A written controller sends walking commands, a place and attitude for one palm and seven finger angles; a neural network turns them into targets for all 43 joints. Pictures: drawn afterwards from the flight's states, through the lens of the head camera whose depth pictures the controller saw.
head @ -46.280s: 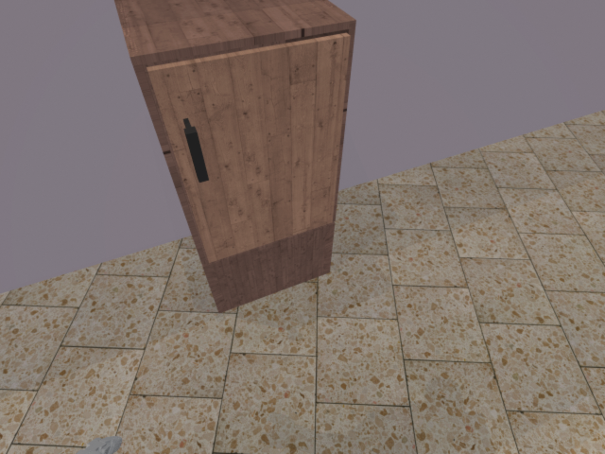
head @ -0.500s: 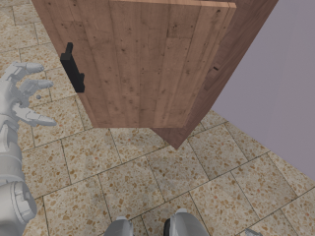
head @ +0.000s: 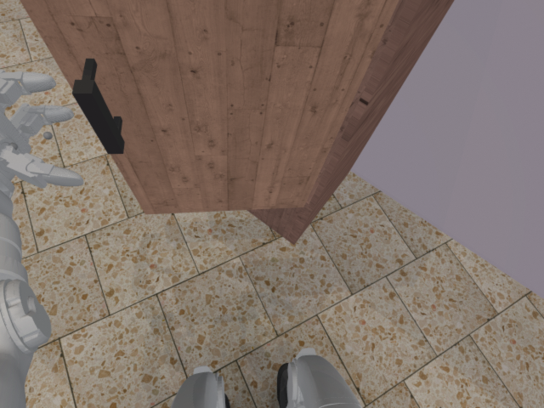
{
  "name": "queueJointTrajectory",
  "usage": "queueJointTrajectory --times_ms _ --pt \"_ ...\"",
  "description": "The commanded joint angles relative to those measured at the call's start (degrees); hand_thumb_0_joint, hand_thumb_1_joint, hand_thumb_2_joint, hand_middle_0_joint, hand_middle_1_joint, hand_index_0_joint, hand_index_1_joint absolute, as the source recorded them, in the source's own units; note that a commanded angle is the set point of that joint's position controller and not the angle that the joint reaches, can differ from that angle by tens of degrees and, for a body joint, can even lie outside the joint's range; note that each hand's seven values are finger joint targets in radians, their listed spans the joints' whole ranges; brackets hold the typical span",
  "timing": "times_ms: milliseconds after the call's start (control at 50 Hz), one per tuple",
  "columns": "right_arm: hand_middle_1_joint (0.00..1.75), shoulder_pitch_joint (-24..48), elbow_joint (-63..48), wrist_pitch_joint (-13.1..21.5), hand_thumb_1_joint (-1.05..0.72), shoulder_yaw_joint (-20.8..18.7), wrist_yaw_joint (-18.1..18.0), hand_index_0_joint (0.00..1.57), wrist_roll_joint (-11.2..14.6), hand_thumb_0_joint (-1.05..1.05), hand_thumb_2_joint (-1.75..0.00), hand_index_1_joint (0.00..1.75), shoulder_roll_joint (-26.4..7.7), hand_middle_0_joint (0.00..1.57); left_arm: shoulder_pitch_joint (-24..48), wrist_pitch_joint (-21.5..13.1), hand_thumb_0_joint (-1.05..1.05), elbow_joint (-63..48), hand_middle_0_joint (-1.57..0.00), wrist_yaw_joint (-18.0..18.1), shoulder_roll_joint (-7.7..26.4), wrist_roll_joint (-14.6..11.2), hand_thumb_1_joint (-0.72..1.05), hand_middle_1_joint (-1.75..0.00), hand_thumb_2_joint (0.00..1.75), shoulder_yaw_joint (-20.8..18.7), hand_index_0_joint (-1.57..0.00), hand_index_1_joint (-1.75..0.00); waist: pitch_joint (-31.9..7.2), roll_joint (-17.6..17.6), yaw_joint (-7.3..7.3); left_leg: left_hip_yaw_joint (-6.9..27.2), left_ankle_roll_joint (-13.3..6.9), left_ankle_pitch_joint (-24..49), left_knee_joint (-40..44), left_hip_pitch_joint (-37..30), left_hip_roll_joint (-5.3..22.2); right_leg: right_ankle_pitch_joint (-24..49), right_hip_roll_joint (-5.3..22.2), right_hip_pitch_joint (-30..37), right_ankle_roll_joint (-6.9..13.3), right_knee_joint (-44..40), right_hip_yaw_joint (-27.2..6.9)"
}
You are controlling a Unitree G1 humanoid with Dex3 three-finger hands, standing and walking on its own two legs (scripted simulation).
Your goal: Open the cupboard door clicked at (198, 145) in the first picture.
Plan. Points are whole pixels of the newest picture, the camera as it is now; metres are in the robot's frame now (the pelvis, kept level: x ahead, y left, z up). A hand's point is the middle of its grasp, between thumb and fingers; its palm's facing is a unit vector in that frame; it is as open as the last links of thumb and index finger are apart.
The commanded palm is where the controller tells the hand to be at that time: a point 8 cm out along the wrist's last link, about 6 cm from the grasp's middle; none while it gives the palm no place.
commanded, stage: move the hooked fingers beside the handle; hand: left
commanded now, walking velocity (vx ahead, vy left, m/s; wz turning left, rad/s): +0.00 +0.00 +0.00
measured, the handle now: (103, 109) +0.52 +0.21 +0.06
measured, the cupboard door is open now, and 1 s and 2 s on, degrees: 42 42 42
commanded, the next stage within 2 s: slide the fingers in behind the handle in 0.90 s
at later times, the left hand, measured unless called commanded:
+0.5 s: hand (47, 152) +0.45 +0.27 +0.06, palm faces +0.03 -1.00 -0.01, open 14.0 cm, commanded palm +0.44 +0.31 +0.06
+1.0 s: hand (45, 147) +0.46 +0.28 +0.06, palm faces +0.03 -1.00 -0.03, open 14.0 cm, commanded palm +0.44 +0.31 +0.06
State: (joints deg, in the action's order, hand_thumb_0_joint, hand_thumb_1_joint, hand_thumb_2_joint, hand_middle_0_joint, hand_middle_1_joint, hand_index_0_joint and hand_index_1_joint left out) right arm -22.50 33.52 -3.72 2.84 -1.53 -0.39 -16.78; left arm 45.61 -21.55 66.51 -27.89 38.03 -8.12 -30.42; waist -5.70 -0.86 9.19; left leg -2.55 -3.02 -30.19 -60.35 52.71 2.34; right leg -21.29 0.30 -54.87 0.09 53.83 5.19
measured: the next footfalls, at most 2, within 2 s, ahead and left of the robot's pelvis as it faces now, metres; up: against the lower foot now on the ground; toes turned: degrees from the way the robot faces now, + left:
none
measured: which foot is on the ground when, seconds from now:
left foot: down 0.00-1.00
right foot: down 0.00-1.00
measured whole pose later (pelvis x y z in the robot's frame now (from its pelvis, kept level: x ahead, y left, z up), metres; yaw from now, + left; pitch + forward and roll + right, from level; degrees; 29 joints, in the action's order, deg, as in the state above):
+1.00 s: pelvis +0.00 -0.01 +0.00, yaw +0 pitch +22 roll -4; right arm -22.9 33.1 -4.2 2.9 -1.6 0.0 -16.9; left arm 43.0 -22.1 65.2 -28.7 38.4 -8.7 -30.7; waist -5.5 -0.6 8.6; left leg -2.1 -2.5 -30.3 -60.7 52.9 2.7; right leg -21.5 -0.2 -55.1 0.7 54.2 5.5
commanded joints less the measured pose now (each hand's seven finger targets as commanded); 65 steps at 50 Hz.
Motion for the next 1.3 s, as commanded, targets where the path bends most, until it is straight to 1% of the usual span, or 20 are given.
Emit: queueJointTrajectory --times_ms 0,80,120,200,260,360,380,400,420,500,560,600,700,740,780,860,1000,1080,1180,1280 --pt "0.30 -9.01 -4.48 0.47 -0.90 -4.27 -0.57 0.20 0.12 0.00 -0.90 0.30 -11.03 0.20 15.38 -3.67 0.00 -12.79 -0.30 -0.49 17.10 -2.06 -0.50 -1.20 0.30 -2.45 -0.30 -1.20 -27.31 -7.20 -1.97 5.92 2.65 35.45 7.38 -17.27 -0.08 18.37 -2.80 16.39 1.63 -2.57 -2.46" --pt "0.30 -8.68 -4.09 0.22 -0.90 -4.48 -0.55 0.20 0.19 0.00 -0.90 0.30 -11.00 0.20 17.18 -4.44 0.00 -14.90 -0.30 -0.15 17.62 -2.73 -0.50 -1.20 0.30 -3.47 -0.30 -1.20 -27.25 -7.07 -1.69 5.39 2.13 32.30 7.52 -16.45 -0.23 17.91 -2.87 17.22 1.32 -3.23 -3.03" --pt "0.30 -8.87 -3.88 0.26 -0.90 -4.56 -0.58 0.20 0.01 0.00 -0.90 0.30 -10.84 0.20 18.52 -5.36 0.00 -17.83 -0.30 -0.09 18.04 -2.71 -0.50 -1.20 0.30 -3.62 -0.30 -1.20 -29.36 -10.86 -1.98 5.69 2.83 35.26 7.45 -19.98 -0.11 18.16 -2.93 16.36 1.48 -3.02 -2.90" --pt "0.30 -8.53 -4.02 0.26 -0.90 -4.64 -0.45 0.20 0.18 0.00 -0.90 0.30 -10.31 0.20 15.13 -5.48 0.00 -20.72 -0.30 -0.10 15.01 -3.23 -0.50 -1.20 0.30 -1.71 -0.30 -1.20 -29.28 -12.73 -2.39 6.22 3.62 41.52 7.47 -24.15 0.31 19.34 -3.10 15.18 1.73 -3.24 -2.26" --pt "0.30 -7.99 -3.13 -0.01 -0.90 -4.51 -0.42 0.20 0.48 0.00 -0.90 0.30 -10.25 0.20 13.92 -3.58 0.00 -15.70 -0.30 -0.50 11.00 -3.66 -0.50 -1.20 0.30 0.93 -0.30 -1.20 -23.53 -8.03 -0.94 5.74 2.76 35.15 8.17 -20.51 0.24 16.54 -3.03 13.76 1.13 -4.64 -2.10" --pt "0.30 -7.43 -3.58 0.19 -0.90 -4.15 -0.80 0.20 0.54 0.00 -0.90 0.30 -10.42 0.20 15.84 -2.94 0.00 -11.76 -0.30 -0.08 12.27 -2.68 -0.50 -1.20 0.30 0.80 -0.30 -1.20 -21.05 -5.97 -0.75 5.06 1.90 27.76 8.40 -14.96 -0.64 14.88 -2.61 14.81 1.25 -4.24 -2.73" --pt "0.30 -7.39 -3.61 0.34 -0.90 -4.15 -0.86 0.20 0.38 0.00 -0.90 0.30 -10.55 0.20 17.13 -3.68 0.00 -13.00 -0.30 0.48 14.61 -2.16 -0.50 -1.20 0.30 -0.54 -0.30 -1.20 -21.91 -5.93 -1.17 5.15 1.94 27.19 8.22 -14.13 -0.67 14.99 -2.52 15.80 1.34 -3.78 -2.91" --pt "0.30 -7.20 -3.83 0.46 -0.90 -4.08 -0.92 0.20 0.30 0.00 -0.90 0.30 -10.40 0.20 18.70 -4.80 0.00 -15.06 -0.30 0.62 14.34 -2.12 -0.50 -1.20 0.30 0.05 -0.30 -1.20 -23.03 -9.18 -1.14 5.34 2.32 29.81 7.68 -16.24 -0.64 15.72 -2.57 14.73 1.69 -3.11 -2.87" --pt "0.30 -7.37 -3.75 0.47 -0.90 -4.11 -0.76 0.20 0.20 0.00 -0.90 0.30 -10.39 0.20 19.06 -5.54 0.00 -16.23 -0.30 0.86 15.38 -1.79 -0.50 -1.20 0.30 -0.62 -0.30 -1.20 -25.58 -10.02 -1.85 5.73 2.91 31.24 7.61 -18.10 -0.53 15.44 -2.64 14.80 1.68 -2.75 -2.81" --pt "0.30 -7.06 -3.16 0.86 -0.90 -4.15 -0.78 0.20 0.26 0.00 -0.90 0.30 -10.24 0.20 23.07 -7.01 0.00 -17.96 -0.30 1.30 12.60 -2.50 -0.50 -1.20 0.30 1.68 -0.30 -1.20 -27.23 -11.91 -0.55 6.80 3.85 34.36 6.68 -22.33 -0.04 14.58 -2.83 11.61 1.73 -2.38 -2.23" --pt "0.30 -7.04 -2.38 0.87 -0.90 -3.90 -0.94 0.20 0.44 0.00 -0.90 0.30 -10.53 0.20 21.69 -4.91 0.00 -12.18 -0.30 1.38 11.93 -2.36 -0.50 -1.20 0.30 1.77 -0.30 -1.20 -24.62 -7.89 -0.09 6.58 3.01 28.97 7.11 -18.05 -0.29 13.00 -2.58 12.29 1.32 -3.04 -2.33" --pt "0.30 -7.24 -2.83 0.98 -0.90 -3.69 -1.27 0.20 0.45 0.00 -0.90 0.30 -10.90 0.20 21.10 -3.68 0.00 -9.53 -0.30 1.47 14.83 -1.79 -0.50 -1.20 0.30 -0.23 -0.30 -1.20 -23.50 -5.68 -0.36 6.08 2.09 25.78 7.08 -13.70 -0.78 13.30 -2.53 14.30 1.52 -2.73 -2.70" --pt "0.30 -7.64 -4.29 0.79 -0.90 -3.73 -0.80 0.20 0.24 0.00 -0.90 0.30 -10.34 0.20 19.45 -4.55 0.00 -14.50 -0.30 1.71 16.26 -0.89 -0.50 -1.20 0.30 -0.85 -0.30 -1.20 -28.60 -9.85 -1.86 5.53 2.41 31.49 6.35 -16.34 -0.72 17.31 -2.50 16.11 1.71 -1.66 -3.08" --pt "0.30 -7.77 -4.35 0.85 -0.90 -4.00 -0.67 0.20 0.22 0.00 -0.90 0.30 -10.52 0.20 17.41 -5.07 0.00 -15.38 -0.30 1.55 18.14 -1.50 -0.50 -1.20 0.30 -2.92 -0.30 -1.20 -30.88 -8.39 -2.32 5.17 2.25 32.02 6.22 -15.93 -0.60 19.16 -2.59 18.61 1.42 -1.97 -3.63" --pt "0.30 -7.63 -4.27 0.96 -0.90 -3.96 -0.68 0.20 0.36 0.00 -0.90 0.30 -10.51 0.20 16.46 -4.64 0.00 -12.97 -0.30 1.22 17.74 -2.27 -0.50 -1.20 0.30 -3.48 -0.30 -1.20 -27.95 -4.97 -1.84 4.43 1.53 27.63 6.47 -11.70 -0.85 18.68 -2.62 20.39 1.20 -2.68 -4.10" --pt "0.30 -7.91 -4.06 0.80 -0.90 -3.66 -1.06 0.20 0.53 0.00 -0.90 0.30 -10.98 0.20 17.92 -3.49 0.00 -10.87 -0.30 -0.14 19.72 -1.51 -0.50 -1.20 0.30 -3.34 -0.30 -1.20 -24.02 -5.96 -1.29 4.03 1.12 23.11 7.30 -8.74 -1.04 15.97 -2.55 19.56 1.22 -3.16 -4.36" --pt "0.30 -8.21 -3.27 0.77 -0.90 -4.06 -0.94 0.20 0.46 0.00 -0.90 0.30 -10.63 0.20 20.12 -5.58 0.00 -16.12 -0.30 -1.79 14.82 -3.66 -0.50 -1.20 0.30 -0.03 -0.30 -1.20 -27.55 -10.96 -0.63 5.53 2.22 31.54 6.36 -18.21 -0.38 16.67 -2.99 14.39 1.66 -2.67 -3.10" --pt "0.30 -8.26 -2.82 0.53 -0.90 -4.25 -0.78 0.20 0.49 0.00 -0.90 0.30 -10.71 0.20 16.12 -3.88 0.00 -13.33 -0.30 -1.06 13.23 -3.75 -0.50 -1.20 0.30 0.02 -0.30 -1.20 -26.04 -8.36 -1.14 5.49 2.13 30.50 7.02 -16.77 -0.44 16.19 -2.82 14.88 1.40 -3.25 -2.80" --pt "0.30 -7.87 -3.46 0.38 -0.90 -4.52 -0.34 0.20 0.35 0.00 -0.90 0.30 -10.02 0.20 17.27 -3.72 0.00 -18.91 -0.30 1.82 10.25 -2.35 -0.50 -1.20 0.30 2.82 -0.30 -1.20 -26.43 -11.37 -1.45 6.27 3.25 34.89 7.54 -21.55 -0.04 15.53 -2.72 12.37 1.40 -3.31 -1.97" --pt "0.30 -7.13 -3.79 0.52 -0.90 -4.47 -0.10 0.20 0.48 0.00 -0.90 0.30 -9.53 0.20 16.77 -4.33 0.00 -19.14 -0.30 4.95 7.90 -2.88 -0.50 -1.20 0.30 2.85 -0.30 -1.20 -25.54 -7.18 -1.23 6.12 3.15 33.79 7.71 -19.49 -0.16 16.58 -2.74 14.34 1.21 -3.18 -2.05"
